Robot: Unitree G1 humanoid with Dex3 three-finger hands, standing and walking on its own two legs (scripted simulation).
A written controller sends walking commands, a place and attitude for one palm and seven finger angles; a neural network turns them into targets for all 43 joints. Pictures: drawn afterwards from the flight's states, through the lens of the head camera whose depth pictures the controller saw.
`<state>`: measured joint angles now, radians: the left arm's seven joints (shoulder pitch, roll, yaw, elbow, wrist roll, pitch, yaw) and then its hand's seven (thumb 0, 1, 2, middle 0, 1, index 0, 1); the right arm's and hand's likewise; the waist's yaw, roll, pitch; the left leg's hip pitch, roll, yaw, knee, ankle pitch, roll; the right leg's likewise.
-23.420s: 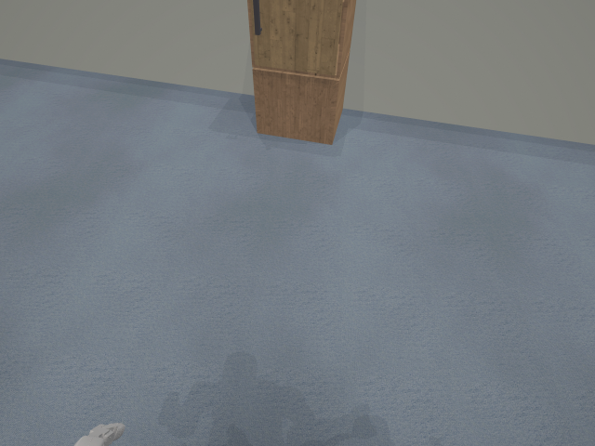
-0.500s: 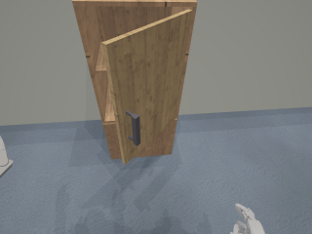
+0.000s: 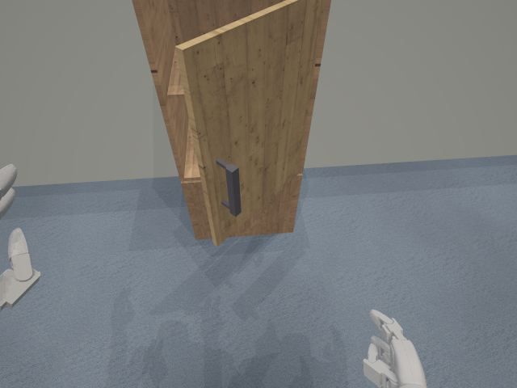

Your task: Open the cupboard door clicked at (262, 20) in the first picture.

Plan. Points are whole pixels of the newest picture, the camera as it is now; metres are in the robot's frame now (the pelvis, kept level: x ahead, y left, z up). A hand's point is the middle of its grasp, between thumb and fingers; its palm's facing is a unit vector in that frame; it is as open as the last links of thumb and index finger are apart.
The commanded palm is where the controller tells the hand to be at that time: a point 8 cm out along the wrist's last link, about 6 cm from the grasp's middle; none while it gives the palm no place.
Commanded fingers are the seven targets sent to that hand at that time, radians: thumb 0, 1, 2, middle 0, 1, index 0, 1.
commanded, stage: stop stepping back and stand still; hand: left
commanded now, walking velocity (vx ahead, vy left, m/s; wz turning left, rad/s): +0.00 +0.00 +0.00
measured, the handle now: (228, 188) +0.57 +0.10 -0.10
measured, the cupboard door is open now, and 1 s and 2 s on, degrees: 43 43 43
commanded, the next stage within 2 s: let the arm hang, fingers relaxed in 0.48 s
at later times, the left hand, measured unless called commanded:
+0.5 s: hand out of the picture +0.17 +0.28 +0.16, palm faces +0.38 -0.79 -0.47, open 7.4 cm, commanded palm +0.11 +0.32 +0.18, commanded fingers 0.00 0.90 0.90 -0.20 -0.30 -0.20 -0.30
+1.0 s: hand out of the picture -0.05 +0.18 -0.18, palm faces +0.08 -0.99 -0.14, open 7.1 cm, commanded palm none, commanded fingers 0.00 0.90 0.90 -0.20 -0.30 -0.20 -0.30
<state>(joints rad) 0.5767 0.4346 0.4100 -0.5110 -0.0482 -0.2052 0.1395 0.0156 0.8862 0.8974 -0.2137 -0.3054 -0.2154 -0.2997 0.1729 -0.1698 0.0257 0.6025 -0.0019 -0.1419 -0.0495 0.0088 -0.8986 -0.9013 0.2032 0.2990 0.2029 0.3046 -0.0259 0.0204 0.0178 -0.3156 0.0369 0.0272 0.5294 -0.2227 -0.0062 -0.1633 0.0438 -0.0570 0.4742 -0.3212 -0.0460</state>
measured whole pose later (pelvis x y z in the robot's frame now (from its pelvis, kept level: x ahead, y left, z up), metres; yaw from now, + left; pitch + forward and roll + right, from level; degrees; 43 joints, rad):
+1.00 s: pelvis -0.03 +0.01 +0.00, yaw +4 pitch -1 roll -1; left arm 0.32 0.19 0.00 1.00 0.01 0.05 0.01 0.01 0.96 0.90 -0.21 -0.30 -0.21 -0.30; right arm 0.26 -0.20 0.01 1.02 -0.03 0.03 -0.01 0.01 -0.90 -0.90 0.20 0.30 0.20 0.30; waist 0.01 -0.04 0.08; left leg -0.35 0.00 -0.04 0.53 -0.17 0.01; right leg -0.18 0.02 -0.13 0.50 -0.31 -0.04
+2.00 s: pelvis +0.01 -0.01 +0.00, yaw +3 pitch -2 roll +0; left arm 0.32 0.13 0.02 1.15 0.00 0.00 0.04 0.00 0.91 0.90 -0.20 -0.30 -0.20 -0.30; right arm 0.27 -0.14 0.00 1.15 -0.02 0.01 -0.05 0.00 -0.91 -0.90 0.20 0.30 0.20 0.30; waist 0.01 0.01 0.05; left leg -0.23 0.01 -0.02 0.46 -0.20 -0.02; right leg -0.06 0.03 -0.11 0.41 -0.33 -0.06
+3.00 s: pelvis +0.00 -0.04 -0.01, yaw -11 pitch +1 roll +1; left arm 0.14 0.22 0.09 0.96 0.02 0.05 -0.02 0.01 0.91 0.90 -0.20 -0.30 -0.20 -0.30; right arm 0.23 -0.20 -0.05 1.00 -0.04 0.02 -0.04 0.00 -0.90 -0.90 0.20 0.30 0.20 0.30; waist 0.01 0.05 0.11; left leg -0.29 0.16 0.19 0.57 -0.27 -0.07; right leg -0.33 -0.02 -0.04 0.71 -0.41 -0.01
